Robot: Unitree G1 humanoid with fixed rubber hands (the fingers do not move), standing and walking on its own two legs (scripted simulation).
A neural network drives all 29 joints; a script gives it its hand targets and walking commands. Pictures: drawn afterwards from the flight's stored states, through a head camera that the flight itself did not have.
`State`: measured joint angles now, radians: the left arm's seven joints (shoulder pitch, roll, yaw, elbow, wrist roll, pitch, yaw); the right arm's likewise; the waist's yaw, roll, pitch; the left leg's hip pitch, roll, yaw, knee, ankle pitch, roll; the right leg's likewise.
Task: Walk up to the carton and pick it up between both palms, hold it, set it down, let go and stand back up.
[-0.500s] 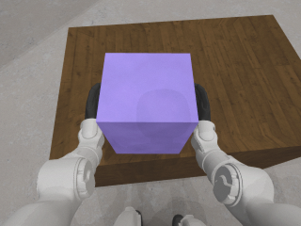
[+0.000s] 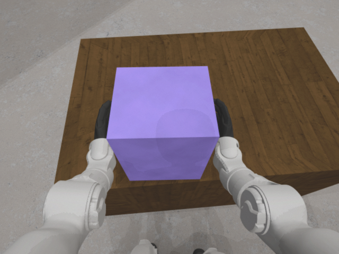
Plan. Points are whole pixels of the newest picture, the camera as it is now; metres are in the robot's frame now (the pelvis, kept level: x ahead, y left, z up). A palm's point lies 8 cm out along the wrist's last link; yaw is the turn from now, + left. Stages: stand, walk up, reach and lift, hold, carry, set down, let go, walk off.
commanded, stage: reach and lift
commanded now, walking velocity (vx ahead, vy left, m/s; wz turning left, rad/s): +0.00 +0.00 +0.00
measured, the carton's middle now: (163, 130) +0.41 +0.05 -0.03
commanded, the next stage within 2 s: none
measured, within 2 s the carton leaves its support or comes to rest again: leaves its support in 0.12 s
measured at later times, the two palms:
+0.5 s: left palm (98, 111) +0.40 +0.18 +0.09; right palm (241, 116) +0.39 -0.12 +0.09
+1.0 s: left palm (94, 100) +0.38 +0.17 +0.15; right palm (259, 105) +0.37 -0.13 +0.15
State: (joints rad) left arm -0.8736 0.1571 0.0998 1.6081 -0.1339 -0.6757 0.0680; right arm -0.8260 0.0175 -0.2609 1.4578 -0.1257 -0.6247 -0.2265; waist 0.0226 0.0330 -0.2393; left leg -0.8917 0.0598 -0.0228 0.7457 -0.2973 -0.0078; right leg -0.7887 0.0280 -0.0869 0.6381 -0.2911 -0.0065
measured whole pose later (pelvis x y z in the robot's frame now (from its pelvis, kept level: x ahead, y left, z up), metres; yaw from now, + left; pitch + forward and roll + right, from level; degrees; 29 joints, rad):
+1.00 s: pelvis -0.02 -0.01 +0.04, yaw +2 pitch +4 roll -1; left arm -0.78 0.11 0.20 1.06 0.00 0.02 0.08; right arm -0.71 0.00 -0.13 0.91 0.08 0.07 -0.22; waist -0.03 0.02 -0.15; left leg -0.33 0.02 0.00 0.40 -0.15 -0.01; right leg -0.26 0.00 -0.06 0.36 -0.18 -0.01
